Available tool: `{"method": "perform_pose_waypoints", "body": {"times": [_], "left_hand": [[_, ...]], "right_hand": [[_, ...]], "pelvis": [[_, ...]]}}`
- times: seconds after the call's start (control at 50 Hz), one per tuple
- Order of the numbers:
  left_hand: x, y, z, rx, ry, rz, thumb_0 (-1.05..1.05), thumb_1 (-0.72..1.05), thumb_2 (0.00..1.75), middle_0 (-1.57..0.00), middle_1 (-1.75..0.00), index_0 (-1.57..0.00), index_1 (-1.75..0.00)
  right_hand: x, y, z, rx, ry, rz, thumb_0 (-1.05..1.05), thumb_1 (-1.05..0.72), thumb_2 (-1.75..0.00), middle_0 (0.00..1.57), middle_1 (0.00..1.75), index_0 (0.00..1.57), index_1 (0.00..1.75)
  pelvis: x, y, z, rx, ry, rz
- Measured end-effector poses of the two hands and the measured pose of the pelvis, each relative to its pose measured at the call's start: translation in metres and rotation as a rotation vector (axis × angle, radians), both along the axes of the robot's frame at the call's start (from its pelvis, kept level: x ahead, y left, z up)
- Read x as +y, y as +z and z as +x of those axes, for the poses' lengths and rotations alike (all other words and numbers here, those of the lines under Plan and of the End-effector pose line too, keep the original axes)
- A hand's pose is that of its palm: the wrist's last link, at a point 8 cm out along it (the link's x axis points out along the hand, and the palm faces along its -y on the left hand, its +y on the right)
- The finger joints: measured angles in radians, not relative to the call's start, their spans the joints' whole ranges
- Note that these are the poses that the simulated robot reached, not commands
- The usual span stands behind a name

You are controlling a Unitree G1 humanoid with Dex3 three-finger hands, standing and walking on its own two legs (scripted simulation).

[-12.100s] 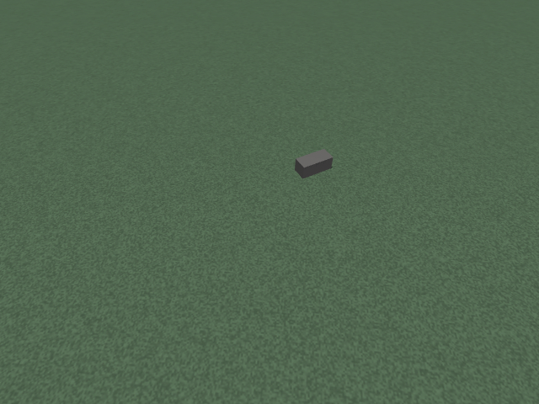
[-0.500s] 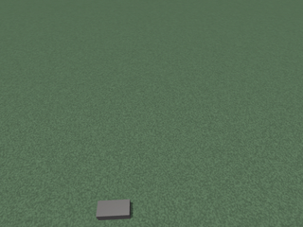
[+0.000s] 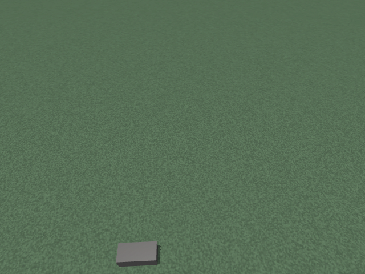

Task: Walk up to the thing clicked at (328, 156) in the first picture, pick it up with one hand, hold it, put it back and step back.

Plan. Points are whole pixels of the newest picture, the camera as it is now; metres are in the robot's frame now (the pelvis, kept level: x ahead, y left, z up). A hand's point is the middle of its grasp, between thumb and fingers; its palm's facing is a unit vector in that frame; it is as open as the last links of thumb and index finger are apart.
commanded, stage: stand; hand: left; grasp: from above
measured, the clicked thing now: (138, 254) +0.40 +0.22 -0.74
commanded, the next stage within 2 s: rise first in 0.50 s
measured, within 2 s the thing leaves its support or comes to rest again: neither
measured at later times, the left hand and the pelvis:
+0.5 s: hand out of the picture +0.07 +0.26 -0.16, palm faces -0.05 -0.94 -0.35, open 7.4 cm; pelvis +0.00 +0.00 +0.00, yaw +0 degrees
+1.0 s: hand out of the picture +0.13 +0.26 -0.19, palm faces -0.09 -0.91 -0.40, open 12.0 cm; pelvis -0.02 +0.01 -0.04, yaw +2 degrees
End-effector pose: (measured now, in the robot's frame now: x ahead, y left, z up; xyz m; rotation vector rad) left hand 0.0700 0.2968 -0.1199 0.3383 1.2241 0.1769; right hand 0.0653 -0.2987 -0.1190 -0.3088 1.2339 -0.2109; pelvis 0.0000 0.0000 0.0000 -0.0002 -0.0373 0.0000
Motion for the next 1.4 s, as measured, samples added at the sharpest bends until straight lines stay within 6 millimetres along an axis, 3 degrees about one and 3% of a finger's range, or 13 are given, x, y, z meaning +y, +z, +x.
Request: {"method": "perform_pose_waypoints", "body": {"times": [0.62, 0.68, 0.78, 0.86, 0.96, 1.1, 1.28, 1.4], "left_hand": [[0.002, 0.0, -0.003, 0.005, 0.003, 0.002, 0.01, 0.9, 0.9, -0.2, -0.3, -0.2, -0.3], [-0.001, -0.001, 0.012, -0.073, 0.04, -0.008, 0.01, 0.86, 0.92, -0.19, -0.34, -0.19, -0.34], [0.0, -0.011, 0.049, -0.129, 0.015, -0.017, 0.01, 0.66, 0.96, -0.14, -0.54, -0.13, -0.54], [0.002, -0.014, 0.063, -0.151, -0.043, 0.006, 0.01, 0.42, 0.99, -0.08, -0.76, -0.08, -0.75], [0.004, -0.023, 0.058, -0.099, -0.074, 0.038, 0.01, 0.07, 1.0, -0.05, -0.93, -0.05, -0.92], [0.008, -0.049, 0.042, -0.083, -0.109, 0.065, 0.0, -0.31, 1.0, -0.06, -1.03, -0.06, -1.03], [0.006, -0.073, 0.035, -0.094, -0.192, 0.116, 0.0, -0.51, 1.0, -0.08, -1.06, -0.07, -1.07], [0.012, -0.105, 0.049, -0.085, -0.29, 0.18, 0.0, -0.55, 0.98, -0.08, -1.08, -0.08, -1.07]], "right_hand": [[0.003, -0.001, -0.001, 0.008, 0.005, 0.003, 0.0, -0.9, -0.9, 0.2, 0.3, 0.21, 0.3], [0.009, 0.0, 0.006, -0.064, 0.015, 0.002, 0.01, -0.91, -0.9, 0.2, 0.3, 0.21, 0.3], [0.026, -0.006, 0.013, -0.134, 0.038, 0.025, 0.01, -0.92, -0.91, 0.2, 0.3, 0.2, 0.3], [0.038, -0.011, 0.016, -0.18, 0.025, 0.051, 0.01, -0.92, -0.91, 0.2, 0.3, 0.21, 0.3], [0.049, -0.015, 0.026, -0.238, 0.032, 0.072, 0.01, -0.91, -0.9, 0.2, 0.3, 0.21, 0.3], [0.053, -0.03, 0.048, -0.321, 0.082, 0.057, 0.01, -0.9, -0.9, 0.2, 0.3, 0.21, 0.3], [0.061, -0.056, 0.078, -0.396, 0.136, 0.053, 0.01, -0.91, -0.91, 0.2, 0.3, 0.21, 0.3], [0.063, -0.084, 0.092, -0.439, 0.187, 0.058, 0.01, -0.93, -0.91, 0.2, 0.3, 0.21, 0.3]], "pelvis": [[0.002, 0.0, 0.0, 0.002, 0.006, 0.001], [0.002, -0.004, -0.005, 0.04, 0.026, -0.002], [0.0, -0.015, -0.015, 0.119, 0.034, -0.007], [0.001, -0.023, -0.016, 0.154, 0.029, -0.009], [0.004, -0.033, -0.015, 0.185, 0.032, -0.017], [0.008, -0.06, -0.018, 0.252, 0.035, -0.026], [0.008, -0.095, -0.021, 0.335, 0.039, -0.038], [0.005, -0.126, -0.027, 0.411, 0.044, -0.042]]}}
